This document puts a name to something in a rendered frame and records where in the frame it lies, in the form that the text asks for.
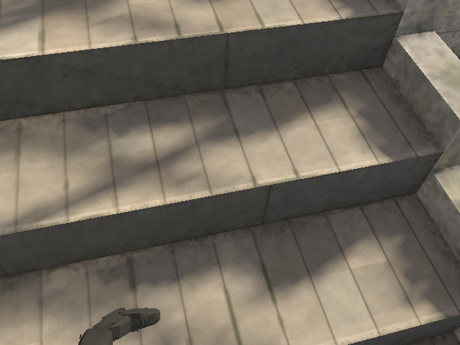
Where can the robot left hand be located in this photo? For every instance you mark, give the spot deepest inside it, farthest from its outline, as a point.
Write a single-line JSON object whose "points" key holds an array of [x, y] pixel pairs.
{"points": [[119, 323]]}

